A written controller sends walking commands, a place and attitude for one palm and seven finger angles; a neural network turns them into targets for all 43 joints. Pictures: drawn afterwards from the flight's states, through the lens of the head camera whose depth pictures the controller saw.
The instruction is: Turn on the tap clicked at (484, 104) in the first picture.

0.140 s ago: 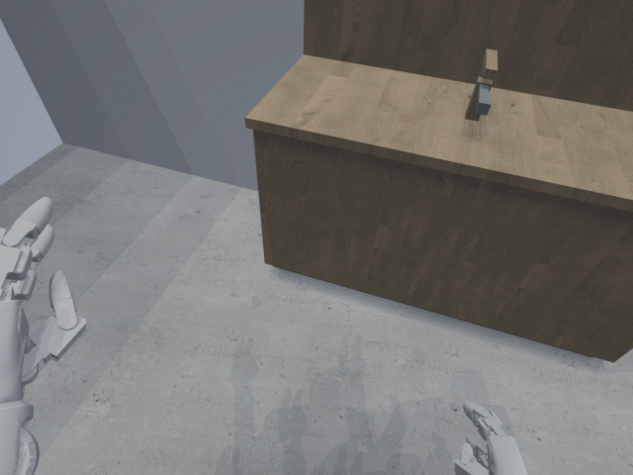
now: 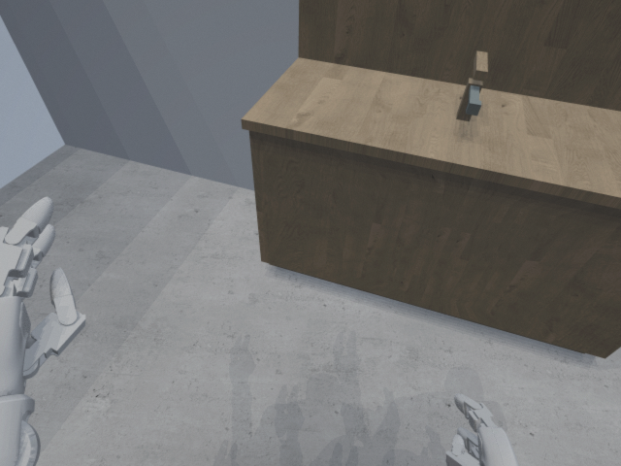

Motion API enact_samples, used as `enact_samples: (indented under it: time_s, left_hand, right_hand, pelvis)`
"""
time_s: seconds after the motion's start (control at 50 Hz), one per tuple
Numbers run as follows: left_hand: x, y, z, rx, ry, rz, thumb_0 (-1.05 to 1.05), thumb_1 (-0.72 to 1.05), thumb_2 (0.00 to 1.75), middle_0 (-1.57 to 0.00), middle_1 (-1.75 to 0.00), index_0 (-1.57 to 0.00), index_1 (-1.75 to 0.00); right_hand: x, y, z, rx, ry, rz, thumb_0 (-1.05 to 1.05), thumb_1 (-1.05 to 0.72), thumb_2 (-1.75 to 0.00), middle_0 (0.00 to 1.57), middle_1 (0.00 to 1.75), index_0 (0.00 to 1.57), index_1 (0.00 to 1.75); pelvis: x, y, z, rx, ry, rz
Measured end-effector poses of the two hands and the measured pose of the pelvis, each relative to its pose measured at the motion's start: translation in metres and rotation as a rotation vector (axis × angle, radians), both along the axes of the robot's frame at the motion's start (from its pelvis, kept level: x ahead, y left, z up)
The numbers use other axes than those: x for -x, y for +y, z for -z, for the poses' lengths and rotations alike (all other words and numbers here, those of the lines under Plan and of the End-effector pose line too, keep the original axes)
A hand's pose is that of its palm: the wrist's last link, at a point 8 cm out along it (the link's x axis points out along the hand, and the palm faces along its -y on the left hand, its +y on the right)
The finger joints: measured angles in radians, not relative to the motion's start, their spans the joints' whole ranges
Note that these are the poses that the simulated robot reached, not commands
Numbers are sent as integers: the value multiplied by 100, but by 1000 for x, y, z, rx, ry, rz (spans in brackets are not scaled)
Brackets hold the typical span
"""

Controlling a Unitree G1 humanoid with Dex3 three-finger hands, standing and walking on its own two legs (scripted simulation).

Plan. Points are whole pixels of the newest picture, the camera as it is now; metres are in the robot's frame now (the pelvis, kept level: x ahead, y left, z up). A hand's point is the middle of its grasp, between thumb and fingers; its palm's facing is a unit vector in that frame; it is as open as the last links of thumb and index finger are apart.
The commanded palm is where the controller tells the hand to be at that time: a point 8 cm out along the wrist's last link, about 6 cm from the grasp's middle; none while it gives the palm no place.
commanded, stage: stand and wait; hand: left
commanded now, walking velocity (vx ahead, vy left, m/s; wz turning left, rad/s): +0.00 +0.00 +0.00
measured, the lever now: (473, 107) +0.92 -0.33 +0.05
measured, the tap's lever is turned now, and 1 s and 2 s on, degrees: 0 0 0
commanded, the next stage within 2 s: look at it before walking up in 0.12 s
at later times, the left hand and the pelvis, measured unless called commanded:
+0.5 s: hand (75, 327) +0.20 +0.24 +0.16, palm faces +0.41 -0.84 -0.37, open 7.4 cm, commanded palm +0.16 +0.28 +0.18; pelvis -0.01 +0.00 +0.00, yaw -2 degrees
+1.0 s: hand (149, 321) +0.21 +0.18 +0.16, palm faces +0.21 -0.88 -0.43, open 7.4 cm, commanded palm +0.17 +0.23 +0.18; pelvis -0.05 -0.01 -0.02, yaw -13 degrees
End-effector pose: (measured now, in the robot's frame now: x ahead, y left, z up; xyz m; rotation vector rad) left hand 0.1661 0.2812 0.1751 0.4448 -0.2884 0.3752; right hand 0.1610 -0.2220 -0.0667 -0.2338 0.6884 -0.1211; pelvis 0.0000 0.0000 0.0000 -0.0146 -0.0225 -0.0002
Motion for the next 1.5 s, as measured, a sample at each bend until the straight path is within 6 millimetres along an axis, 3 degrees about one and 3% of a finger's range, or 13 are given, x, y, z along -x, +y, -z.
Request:
enact_samples:
  time_s: [0.52,0.62,0.72,0.86,1.08,1.16,1.24,1.32,1.38,1.5]
  left_hand:
    - [6,1,4,-3,12,2,2,89,90,-21,-31,-21,-30]
    - [-3,-9,7,3,-1,23,2,89,90,-21,-31,-21,-30]
    - [-9,-31,6,-19,-20,73,2,89,90,-21,-31,-21,-30]
    - [-11,-60,-1,-45,-29,149,2,89,90,-21,-31,-21,-30]
    - [-19,-59,0,-87,7,256,1,89,90,-21,-31,-22,-30]
    - [-26,-82,-7,-54,-20,300,2,89,90,-21,-31,-21,-30]
    - [-45,-122,-9,-62,-39,379,2,89,90,-20,-31,-21,-30]
    - [-65,-173,0,-119,-61,466,1,89,90,-20,-31,-21,-30]
    - [-73,-205,5,-93,-51,533,1,89,90,-21,-31,-21,-30]
    - [-72,-233,-9,-155,-1,641,2,88,90,-21,-31,-22,-30]
  right_hand:
    - [22,-5,5,-2,19,34,1,-90,-89,20,29,20,30]
    - [24,-9,7,-19,-6,52,1,-90,-89,20,30,21,30]
    - [32,-20,17,-49,-22,80,1,-90,-89,20,30,21,30]
    - [59,-45,33,-55,50,132,1,-91,-89,20,29,20,30]
    - [122,-52,21,-32,72,285,1,-91,-90,20,29,20,30]
    - [143,-51,21,-78,52,341,1,-91,-90,20,29,20,30]
    - [164,-60,28,-109,51,389,1,-91,-89,20,29,20,30]
    - [186,-85,49,-122,50,440,1,-90,-89,20,30,21,30]
    - [207,-109,58,-104,117,494,1,-90,-89,20,30,21,30]
    - [239,-148,33,-44,183,632,2,-91,-89,20,29,20,30]
  pelvis:
    - [12,1,2,-4,1,43]
    - [18,-2,9,-19,3,82]
    - [24,-13,18,-35,-7,110]
    - [33,-21,21,-51,13,151]
    - [54,-9,14,-62,9,297]
    - [51,-17,7,-14,8,357]
    - [53,-34,7,1,14,423]
    - [63,-60,25,-1,19,462]
    - [67,-69,27,-2,11,472]
    - [52,-86,10,-10,24,524]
